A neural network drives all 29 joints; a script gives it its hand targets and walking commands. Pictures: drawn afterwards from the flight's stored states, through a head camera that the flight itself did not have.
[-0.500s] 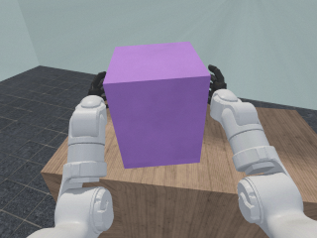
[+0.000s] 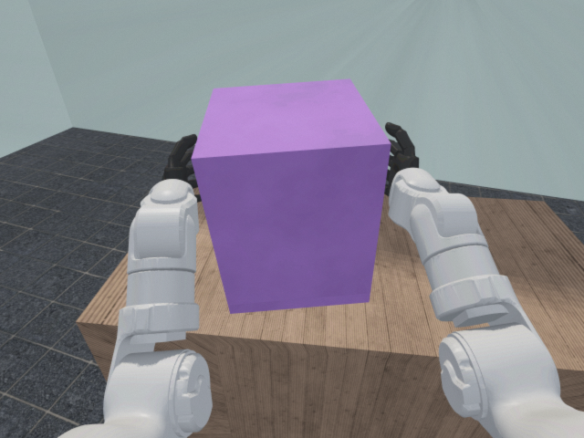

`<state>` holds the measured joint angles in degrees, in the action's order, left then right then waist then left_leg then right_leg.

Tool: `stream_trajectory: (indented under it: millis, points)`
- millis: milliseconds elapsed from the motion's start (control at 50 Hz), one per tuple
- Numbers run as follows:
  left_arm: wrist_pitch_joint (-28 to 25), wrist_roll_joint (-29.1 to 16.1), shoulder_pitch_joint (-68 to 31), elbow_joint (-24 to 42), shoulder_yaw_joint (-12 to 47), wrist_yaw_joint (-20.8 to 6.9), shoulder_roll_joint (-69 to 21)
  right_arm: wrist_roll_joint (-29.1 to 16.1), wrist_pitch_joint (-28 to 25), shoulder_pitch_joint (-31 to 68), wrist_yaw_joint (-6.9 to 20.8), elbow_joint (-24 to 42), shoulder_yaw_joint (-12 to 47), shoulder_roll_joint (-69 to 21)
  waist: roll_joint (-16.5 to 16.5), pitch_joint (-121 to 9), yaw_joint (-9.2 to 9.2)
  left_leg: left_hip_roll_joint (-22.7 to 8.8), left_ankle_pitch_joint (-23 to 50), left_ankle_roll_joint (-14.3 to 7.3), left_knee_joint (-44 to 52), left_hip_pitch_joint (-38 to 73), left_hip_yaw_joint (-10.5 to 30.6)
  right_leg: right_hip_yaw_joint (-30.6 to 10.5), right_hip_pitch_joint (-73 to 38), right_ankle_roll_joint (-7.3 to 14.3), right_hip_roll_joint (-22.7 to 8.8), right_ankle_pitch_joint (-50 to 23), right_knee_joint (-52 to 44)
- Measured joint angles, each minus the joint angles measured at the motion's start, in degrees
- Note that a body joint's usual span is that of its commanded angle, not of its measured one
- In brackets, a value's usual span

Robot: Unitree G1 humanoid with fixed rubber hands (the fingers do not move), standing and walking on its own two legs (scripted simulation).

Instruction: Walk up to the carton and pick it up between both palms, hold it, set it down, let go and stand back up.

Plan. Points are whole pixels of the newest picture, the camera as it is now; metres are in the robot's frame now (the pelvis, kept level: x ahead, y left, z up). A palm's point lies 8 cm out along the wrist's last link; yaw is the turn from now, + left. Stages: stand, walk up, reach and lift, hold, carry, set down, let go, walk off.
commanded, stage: hold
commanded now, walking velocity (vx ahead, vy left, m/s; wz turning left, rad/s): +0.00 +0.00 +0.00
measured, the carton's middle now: (290, 194) +0.39 +0.00 +0.21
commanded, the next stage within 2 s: none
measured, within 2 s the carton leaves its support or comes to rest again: neither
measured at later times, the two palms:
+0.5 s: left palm (177, 191) +0.36 +0.15 +0.24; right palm (400, 176) +0.36 -0.14 +0.26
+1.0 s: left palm (177, 193) +0.36 +0.15 +0.24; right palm (399, 178) +0.36 -0.14 +0.25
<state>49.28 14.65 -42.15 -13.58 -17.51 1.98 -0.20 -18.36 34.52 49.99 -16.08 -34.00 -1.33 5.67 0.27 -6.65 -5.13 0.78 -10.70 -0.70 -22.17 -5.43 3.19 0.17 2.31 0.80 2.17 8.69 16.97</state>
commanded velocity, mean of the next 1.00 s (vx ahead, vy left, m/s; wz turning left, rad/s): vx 0.00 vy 0.00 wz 0.00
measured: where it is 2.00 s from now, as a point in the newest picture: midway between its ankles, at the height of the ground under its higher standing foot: outside the picture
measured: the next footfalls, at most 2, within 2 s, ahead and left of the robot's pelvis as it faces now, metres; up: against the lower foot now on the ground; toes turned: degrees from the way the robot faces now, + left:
none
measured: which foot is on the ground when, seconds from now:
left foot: down 0.00-1.00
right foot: down 0.00-1.00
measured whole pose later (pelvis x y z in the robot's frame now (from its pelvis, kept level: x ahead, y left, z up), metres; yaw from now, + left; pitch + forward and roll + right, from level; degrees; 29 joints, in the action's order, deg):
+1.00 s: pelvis +0.00 +0.00 +0.00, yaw +0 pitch -5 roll -1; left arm 49.2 14.3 -42.2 -14.2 -17.6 1.9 0.1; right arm -18.0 34.9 50.6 -16.2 -34.7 -1.8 5.3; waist -0.2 -6.9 -5.3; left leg 0.8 -10.6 -0.5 -22.4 -6.2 3.7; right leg 0.3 2.8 1.0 2.4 8.6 16.9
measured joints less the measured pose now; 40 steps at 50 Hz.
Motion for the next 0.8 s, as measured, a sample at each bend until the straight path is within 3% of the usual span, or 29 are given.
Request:
stream_trajectory:
  millis: [360,800]
  points:
    - [-0.7,-0.6,-1.4,-2.6,-0.2,-0.2,1.1,1.2,-0.2,2.0,0.2,-2.5,-0.8,-0.5,-0.9,-0.3,0.1,-0.1,0.6,0.3,0.1,-1.4,0.6,0.5,1.3,0.3,0.1,-0.4,0.0]
    - [-0.2,-0.3,0.1,-0.3,0.2,0.0,0.3,-0.2,0.2,0.4,-0.2,-0.4,0.8,0.4,-0.3,-0.5,0.03,-0.1,0.0,0.1,-0.1,-0.7,0.3,0.0,0.6,0.1,0.2,-0.1,-0.1]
